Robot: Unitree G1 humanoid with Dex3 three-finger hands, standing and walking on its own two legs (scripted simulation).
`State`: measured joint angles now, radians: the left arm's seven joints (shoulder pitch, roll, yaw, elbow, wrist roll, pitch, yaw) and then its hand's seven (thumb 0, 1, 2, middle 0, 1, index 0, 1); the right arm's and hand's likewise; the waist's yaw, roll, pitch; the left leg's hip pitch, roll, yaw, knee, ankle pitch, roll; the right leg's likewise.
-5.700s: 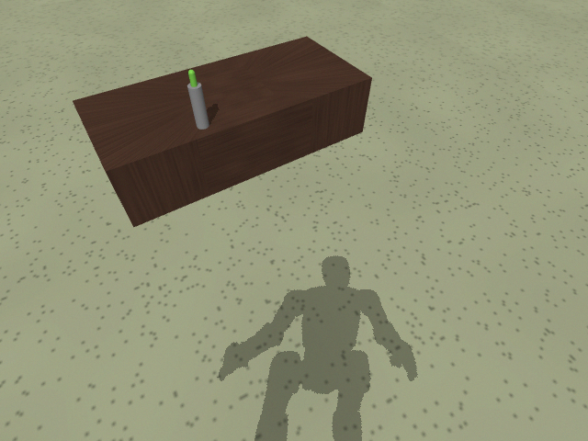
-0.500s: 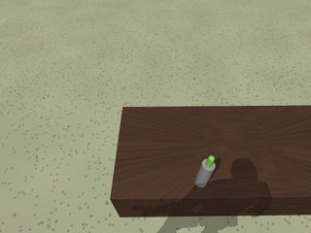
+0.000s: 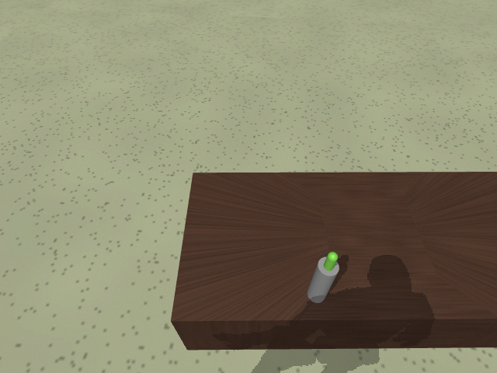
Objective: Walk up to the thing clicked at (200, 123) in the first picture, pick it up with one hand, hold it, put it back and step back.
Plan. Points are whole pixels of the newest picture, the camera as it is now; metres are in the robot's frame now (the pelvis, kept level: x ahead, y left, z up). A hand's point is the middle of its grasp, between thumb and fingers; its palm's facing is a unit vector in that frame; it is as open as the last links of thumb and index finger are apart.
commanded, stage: stand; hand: right
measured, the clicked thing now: (324, 276) +0.42 -0.20 -0.33
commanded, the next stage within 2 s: go down in 1.68 s
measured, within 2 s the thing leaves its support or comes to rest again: neither
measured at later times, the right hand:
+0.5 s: hand out of the picture +0.07 -0.26 -0.16, palm faces -0.02 +0.94 -0.33, open 7.4 cm
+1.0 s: hand out of the picture +0.07 -0.26 -0.16, palm faces -0.03 +0.94 -0.33, open 7.4 cm
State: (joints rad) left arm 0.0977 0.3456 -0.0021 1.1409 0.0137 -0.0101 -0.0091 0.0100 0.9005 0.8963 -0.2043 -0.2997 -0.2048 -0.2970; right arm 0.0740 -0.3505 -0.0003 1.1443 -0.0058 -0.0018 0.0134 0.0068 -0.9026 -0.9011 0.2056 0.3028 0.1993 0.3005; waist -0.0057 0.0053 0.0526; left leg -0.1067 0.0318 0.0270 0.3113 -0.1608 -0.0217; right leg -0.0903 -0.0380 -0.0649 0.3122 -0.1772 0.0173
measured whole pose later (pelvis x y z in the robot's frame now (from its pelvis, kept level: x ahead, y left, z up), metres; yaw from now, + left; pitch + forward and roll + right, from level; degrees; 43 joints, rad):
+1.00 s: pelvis +0.01 -0.01 +0.00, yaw +0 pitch -2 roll +0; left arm 0.12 0.35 0.00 1.13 0.01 -0.01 -0.01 0.01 0.90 0.90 -0.20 -0.30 -0.21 -0.30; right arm 0.11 -0.35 0.01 1.14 -0.01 0.00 0.01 0.01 -0.90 -0.90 0.21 0.30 0.20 0.30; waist 0.00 0.01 0.05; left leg -0.10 0.05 0.03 0.30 -0.16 -0.04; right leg -0.09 -0.02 -0.06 0.32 -0.19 0.00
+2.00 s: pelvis -0.01 -0.01 -0.01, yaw -2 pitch +3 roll +0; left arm 0.21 0.26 0.02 0.82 -0.02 -0.04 0.03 0.01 0.90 0.90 -0.21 -0.31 -0.21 -0.30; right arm -0.05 -0.35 -0.17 1.04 -0.07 0.01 0.04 0.01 -0.55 -0.55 0.11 0.13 0.09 0.12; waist 0.01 0.02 0.05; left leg -0.31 0.04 0.05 0.48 -0.22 -0.03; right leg -0.32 -0.03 -0.04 0.51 -0.24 0.00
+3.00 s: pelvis +0.01 -0.01 -0.06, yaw -3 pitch +11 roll +3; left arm 0.26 0.24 -0.01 0.62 -0.01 -0.17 0.15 0.02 0.90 0.90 -0.20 -0.30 -0.20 -0.30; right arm 0.31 -0.40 -0.22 0.30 -0.01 0.40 0.14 0.00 0.55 -0.04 0.06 0.05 0.05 0.05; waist 0.03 -0.03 -0.10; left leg -0.62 0.04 0.09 0.87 -0.45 -0.03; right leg -0.67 -0.06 0.02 0.96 -0.49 0.01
